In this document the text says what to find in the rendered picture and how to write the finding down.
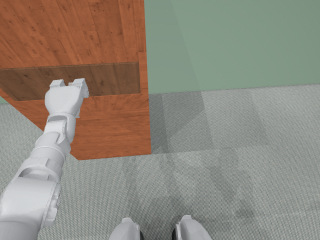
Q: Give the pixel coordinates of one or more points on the robot shin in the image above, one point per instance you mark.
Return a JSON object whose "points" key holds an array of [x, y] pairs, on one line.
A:
{"points": [[126, 220], [186, 217]]}

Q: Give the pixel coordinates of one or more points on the left robot upper arm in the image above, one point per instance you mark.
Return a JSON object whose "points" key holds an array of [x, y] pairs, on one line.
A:
{"points": [[29, 206]]}

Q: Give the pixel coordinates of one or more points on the robot left forearm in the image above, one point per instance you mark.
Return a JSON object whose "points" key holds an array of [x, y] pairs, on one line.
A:
{"points": [[49, 154]]}

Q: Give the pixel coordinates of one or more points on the left robot hand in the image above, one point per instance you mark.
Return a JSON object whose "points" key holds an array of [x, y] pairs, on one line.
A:
{"points": [[67, 99]]}

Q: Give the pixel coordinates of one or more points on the robot left shin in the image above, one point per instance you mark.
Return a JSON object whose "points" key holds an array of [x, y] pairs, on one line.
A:
{"points": [[126, 220]]}

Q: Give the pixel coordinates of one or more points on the robot right shin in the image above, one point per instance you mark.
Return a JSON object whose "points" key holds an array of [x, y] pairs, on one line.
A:
{"points": [[186, 217]]}

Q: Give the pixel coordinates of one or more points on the drawer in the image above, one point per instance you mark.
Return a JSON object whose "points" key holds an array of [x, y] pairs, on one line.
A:
{"points": [[102, 79]]}

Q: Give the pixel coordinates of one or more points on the cabinet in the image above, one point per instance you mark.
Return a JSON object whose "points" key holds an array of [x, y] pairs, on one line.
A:
{"points": [[39, 33]]}

